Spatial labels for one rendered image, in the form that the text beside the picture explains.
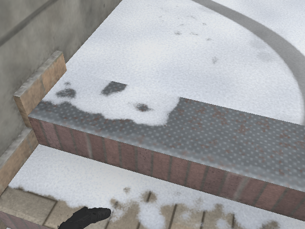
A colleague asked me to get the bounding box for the left robot hand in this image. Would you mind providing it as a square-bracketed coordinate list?
[57, 206, 112, 229]

